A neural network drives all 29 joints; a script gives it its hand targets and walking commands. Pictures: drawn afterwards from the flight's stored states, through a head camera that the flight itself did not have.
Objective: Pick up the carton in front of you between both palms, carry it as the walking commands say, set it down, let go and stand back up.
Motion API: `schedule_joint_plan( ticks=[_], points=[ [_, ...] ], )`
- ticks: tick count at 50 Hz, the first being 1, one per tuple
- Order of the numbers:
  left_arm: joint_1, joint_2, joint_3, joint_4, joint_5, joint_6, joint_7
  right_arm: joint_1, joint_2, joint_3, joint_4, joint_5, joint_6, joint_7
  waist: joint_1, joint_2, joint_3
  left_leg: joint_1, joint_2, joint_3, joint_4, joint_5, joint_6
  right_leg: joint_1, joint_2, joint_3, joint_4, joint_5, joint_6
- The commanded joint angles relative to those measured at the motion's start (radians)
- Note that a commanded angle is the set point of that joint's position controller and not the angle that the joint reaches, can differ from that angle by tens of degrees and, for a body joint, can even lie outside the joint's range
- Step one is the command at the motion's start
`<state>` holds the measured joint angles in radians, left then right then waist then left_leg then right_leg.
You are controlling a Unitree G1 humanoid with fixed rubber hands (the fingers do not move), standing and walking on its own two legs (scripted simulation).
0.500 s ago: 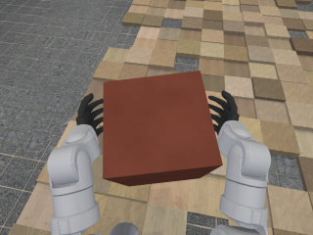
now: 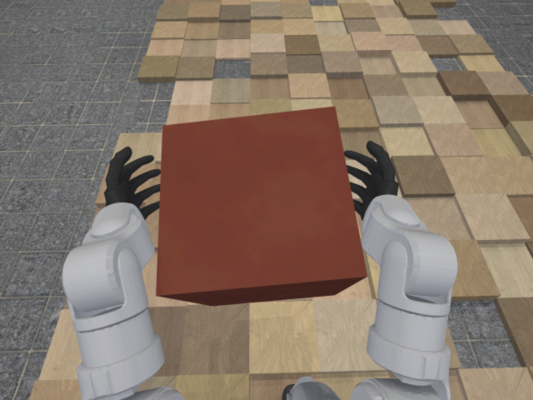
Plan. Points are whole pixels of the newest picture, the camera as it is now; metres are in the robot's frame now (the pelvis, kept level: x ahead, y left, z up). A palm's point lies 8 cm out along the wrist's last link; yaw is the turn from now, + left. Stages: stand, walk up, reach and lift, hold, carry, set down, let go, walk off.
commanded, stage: carry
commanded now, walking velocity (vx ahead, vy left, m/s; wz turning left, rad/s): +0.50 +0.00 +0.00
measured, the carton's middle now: (262, 224) +0.36 -0.04 +0.05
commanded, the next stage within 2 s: none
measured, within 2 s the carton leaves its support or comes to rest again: neither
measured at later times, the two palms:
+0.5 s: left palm (158, 72) +0.69 +0.11 +0.10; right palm (322, 65) +0.67 -0.20 +0.10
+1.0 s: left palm out of the picture +1.00 +0.13 +0.12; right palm out of the picture +1.05 -0.17 +0.12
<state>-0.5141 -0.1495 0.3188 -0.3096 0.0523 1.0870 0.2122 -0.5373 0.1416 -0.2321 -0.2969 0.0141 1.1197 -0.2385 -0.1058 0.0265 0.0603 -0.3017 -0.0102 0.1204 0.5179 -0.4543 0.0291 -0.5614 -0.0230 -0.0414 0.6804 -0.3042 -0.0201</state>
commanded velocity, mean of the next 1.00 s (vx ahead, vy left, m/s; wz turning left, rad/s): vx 0.50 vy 0.00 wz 0.00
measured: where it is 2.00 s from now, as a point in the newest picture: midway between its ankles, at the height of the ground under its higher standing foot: (236, 142)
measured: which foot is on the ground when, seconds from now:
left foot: down 0.00-0.08, up 0.10-0.42, down 0.44-0.82, up 0.84-1.00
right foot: up 0.00-0.04, down 0.06-0.46, up 0.48-0.74, down 0.76-1.00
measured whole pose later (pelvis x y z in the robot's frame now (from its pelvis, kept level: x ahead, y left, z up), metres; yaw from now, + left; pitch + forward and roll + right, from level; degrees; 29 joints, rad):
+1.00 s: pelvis +0.68 -0.05 +0.01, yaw +1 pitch +6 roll +1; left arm -0.50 -0.16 0.27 -0.15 0.00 1.11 0.20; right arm -0.53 0.15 -0.34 -0.17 -0.07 1.08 -0.20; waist 0.13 0.01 0.01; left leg -0.67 0.00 0.00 1.00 -0.31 0.03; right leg -0.28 0.00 -0.08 0.48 -0.31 -0.05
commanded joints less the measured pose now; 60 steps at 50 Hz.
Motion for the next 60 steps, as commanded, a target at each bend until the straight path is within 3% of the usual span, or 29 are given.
schedule_joint_plan(
  ticks=[1, 3, 4, 5, 7, 8, 11, 14, 17, 20, 21, 23, 24, 25, 27, 32, 36, 39, 40, 41, 42, 46, 50, 54, 56, 57, 58, 59, 60],
  points=[
    [-0.501, -0.547, -0.597, 0.006, -0.174, 0.022, -0.006, -0.541, 0.603, 0.65, -0.06, 0.228, -0.019, 0.046, 0.049, 0.138, -0.528, 0.271, 0.189, -0.14, -0.023, 0.31, 0.151, 0.239, 0.034, -0.089, -0.199, 0.148, 0.004],
    [-0.474, -0.527, -0.567, 0.071, -0.172, 0.041, -0.02, -0.549, 0.576, 0.602, -0.03, 0.174, 0.003, 0.041, 0.134, -0.033, -0.58, 0.072, 0.171, -0.066, 0.281, 0.336, 0.111, 0.584, 0.039, -0.16, -0.278, 0.142, -0.025],
    [-0.47, -0.542, -0.569, 0.089, -0.167, 0.041, -0.014, -0.629, 0.579, 0.613, -0.061, 0.182, 0.005, 0.031, 0.169, -0.101, -0.571, -0.123, 0.135, -0.047, 0.435, 0.194, 0.07, 0.748, -0.071, 0.023, -0.231, 0.046, -0.052],
    [-0.506, -0.522, -0.527, 0.106, -0.156, 0.047, -0.013, -0.641, 0.568, 0.576, -0.003, 0.151, 0.019, 0.03, 0.166, -0.316, -0.509, -0.362, 0.049, -0.01, 0.636, -0.124, 0.015, 0.817, -0.227, 0.256, -0.223, 0.188, -0.087],
    [-0.631, -0.525, -0.566, 0.103, -0.203, 0.067, 0.002, -0.608, 0.505, 0.497, 0.059, 0.104, 0.059, 0.016, 0.203, -0.28, -0.432, -0.616, 0.027, -0.046, 0.819, -0.175, -0.014, 0.79, -0.39, 0.698, -0.394, -0.122, -0.279],
    [-0.678, -0.571, -0.56, 0.12, -0.212, 0.083, -0.001, -0.546, 0.53, 0.416, 0.184, 0.077, 0.071, 0.005, 0.156, -0.09, -0.374, -0.61, 0.054, -0.087, 0.913, -0.121, -0.014, 0.703, -0.339, 0.573, -0.387, -0.092, -0.235],
    [-0.722, -0.733, -0.64, 0.078, -0.272, 0.059, -0.017, -0.624, 0.655, 0.457, 0.107, 0.099, 0.026, 0.025, 0.166, -0.025, -0.448, -0.58, 0.057, -0.098, 0.702, -0.042, -0.015, 0.779, -0.253, 0.366, -0.376, 0.093, -0.173],
    [-0.735, -0.716, -0.645, 0.032, -0.272, 0.018, -0.036, -0.624, 0.712, 0.513, 0.126, 0.073, -0.005, 0.029, 0.17, -0.186, -0.425, -0.507, 0.024, -0.034, 0.492, 0.085, -0.003, 0.762, -0.179, 0.177, -0.387, 0.278, -0.163],
    [-0.662, -0.702, -0.664, 0.059, -0.276, 0.001, -0.039, -0.621, 0.631, 0.489, 0.055, 0.048, -0.018, 0.022, 0.118, -0.151, -0.431, -0.194, -0.011, 0.05, 0.189, 0.178, -0.003, 0.628, -0.143, 0.061, -0.349, 0.492, -0.122],
    [-0.6, -0.632, -0.604, 0.044, -0.213, 0.0, -0.022, -0.583, 0.65, 0.532, 0.063, 0.087, -0.02, 0.017, 0.026, -0.221, -0.535, 0.135, -0.104, 0.141, 0.03, 0.251, 0.01, 0.64, -0.101, -0.087, -0.083, 0.883, -0.072],
    [-0.608, -0.622, -0.631, -0.021, -0.206, -0.007, -0.013, -0.495, 0.683, 0.542, 0.096, 0.113, -0.013, 0.027, -0.042, -0.124, -0.579, 0.327, -0.096, 0.173, -0.025, 0.275, -0.001, 0.584, -0.1, -0.119, 0.118, 0.825, -0.06],
    [-0.628, -0.614, -0.58, 0.021, -0.156, 0.009, -0.003, -0.634, 0.661, 0.584, 0.026, 0.158, -0.015, 0.035, -0.034, 0.18, -0.567, 0.551, 0.163, -0.318, -0.007, 0.213, 0.069, 0.162, 0.052, -0.022, 0.463, -0.07, -0.035],
    [-0.573, -0.583, -0.549, 0.095, -0.143, 0.024, 0.004, -0.6, 0.627, 0.598, 0.064, 0.157, -0.008, 0.029, 0.008, 0.25, -0.518, 0.614, 0.287, -0.725, -0.104, 0.429, 0.238, -0.102, 0.159, 0.041, 0.712, -0.24, -0.024],
    [-0.531, -0.57, -0.502, 0.154, -0.092, 0.035, 0.009, -0.658, 0.657, 0.612, 0.063, 0.185, 0.001, 0.038, 0.006, 0.168, -0.554, 0.644, 0.344, -0.693, -0.079, 0.565, 0.303, -0.201, 0.093, 0.075, 0.823, -0.245, -0.046],
    [-0.656, -0.627, -0.512, 0.068, -0.147, 0.034, 0.008, -0.639, 0.736, 0.62, 0.106, 0.235, 0.014, 0.061, 0.012, -0.032, -0.517, 0.493, 0.344, -0.607, -0.086, 0.562, 0.279, -0.233, 0.014, 0.074, 0.765, -0.199, -0.054],
    [-0.614, -0.728, -0.566, 0.116, -0.154, 0.009, -0.018, -0.767, 0.822, 0.674, 0.011, 0.26, -0.031, 0.072, 0.049, 0.02, -0.456, 0.354, 0.248, -0.345, -0.183, 0.42, 0.209, -0.137, -0.026, 0.032, 0.357, -0.112, -0.025],
    [-0.667, -0.661, -0.615, 0.011, -0.19, -0.021, -0.007, -0.651, 0.735, 0.623, -0.007, 0.208, -0.05, 0.061, 0.037, 0.087, -0.487, 0.393, 0.172, -0.157, -0.102, 0.784, 0.133, 0.026, 0.052, -0.097, -0.037, 0.082, -0.022],
    [-0.542, -0.653, -0.633, 0.103, -0.198, -0.005, -0.002, -0.484, 0.621, 0.552, 0.057, 0.144, -0.038, 0.039, 0.136, 0.098, -0.58, 0.241, 0.1, 0.006, 0.212, 0.964, 0.046, 0.45, 0.116, -0.185, -0.207, 0.293, -0.063],
    [-0.587, -0.642, -0.641, 0.046, -0.196, -0.015, 0.0, -0.548, 0.659, 0.559, 0.053, 0.134, -0.033, 0.037, 0.199, 0.047, -0.613, -0.021, 0.058, 0.021, 0.404, 0.818, 0.006, 0.689, 0.016, 0.04, -0.185, 0.223, -0.137],
    [-0.528, -0.615, -0.598, 0.091, -0.184, -0.005, 0.007, -0.571, 0.644, 0.564, -0.008, 0.158, -0.024, 0.035, 0.222, -0.318, -0.634, -0.355, -0.068, -0.022, 0.781, 0.384, -0.058, 0.906, -0.224, 0.461, -0.224, 0.571, -0.304],
    [-0.494, -0.631, -0.596, 0.139, -0.171, 0.01, 0.006, -0.546, 0.609, 0.532, 0.034, 0.124, -0.018, 0.032, 0.254, -0.359, -0.632, -0.56, -0.093, -0.139, 0.978, -0.084, -0.053, 0.995, -0.317, 0.555, -0.193, 0.762, -0.383],
    [-0.684, -0.759, -0.723, 0.042, -0.303, 0.004, -0.028, -0.463, 0.653, 0.434, 0.185, 0.039, -0.019, 0.036, 0.192, -0.012, -0.53, -0.538, 0.045, -0.191, 0.638, 0.044, 0.03, 0.784, -0.285, 0.392, -0.228, 0.496, -0.205],
    [-0.639, -0.804, -0.746, 0.079, -0.306, -0.026, -0.058, -0.459, 0.673, 0.47, 0.131, -0.007, -0.057, 0.047, 0.186, -0.166, -0.486, -0.415, 0.051, -0.134, 0.272, 0.25, -0.003, 0.676, -0.212, 0.229, -0.301, 0.558, -0.16],
    [-0.548, -0.785, -0.698, 0.154, -0.232, -0.054, -0.053, -0.458, 0.697, 0.496, 0.198, 0.005, -0.074, 0.055, 0.19, -0.14, -0.427, -0.17, -0.047, 0.058, -0.046, 0.521, 0.002, 0.614, -0.115, 0.011, -0.273, 0.727, -0.085],
    [-0.582, -0.796, -0.719, 0.128, -0.246, -0.07, -0.051, -0.414, 0.663, 0.487, 0.182, 0.007, -0.08, 0.057, 0.079, -0.198, -0.506, 0.074, 0.004, -0.032, -0.07, 0.59, 0.043, 0.575, -0.13, -0.049, -0.075, 0.734, -0.019],
    [-0.501, -0.748, -0.68, 0.184, -0.193, -0.07, -0.047, -0.398, 0.691, 0.5, 0.227, 0.015, -0.076, 0.057, 0.077, -0.167, -0.568, 0.242, -0.025, 0.063, -0.105, 0.569, 0.042, 0.494, -0.073, -0.084, 0.073, 0.623, -0.008],
    [-0.504, -0.751, -0.674, 0.181, -0.157, -0.071, -0.039, -0.472, 0.71, 0.53, 0.159, 0.051, -0.095, 0.064, 0.018, -0.061, -0.561, 0.355, 0.031, 0.033, -0.106, 0.592, 0.0, 0.389, -0.05, -0.07, 0.217, 0.478, 0.003],
    [-0.498, -0.763, -0.629, 0.192, -0.14, -0.056, -0.033, -0.425, 0.657, 0.501, 0.222, 0.01, -0.093, 0.055, 0.041, 0.242, -0.608, 0.541, 0.313, -0.404, -0.05, 0.729, 0.071, 0.122, 0.063, -0.048, 0.442, -0.116, 0.027],
    [-0.431, -0.695, -0.6, 0.197, -0.102, -0.056, -0.023, -0.43, 0.713, 0.528, 0.24, 0.066, -0.094, 0.054, 0.048, 0.303, -0.633, 0.649, 0.366, -0.622, -0.104, 0.59, 0.229, -0.094, 0.107, 0.015, 0.675, -0.205, 0.025]
  ],
)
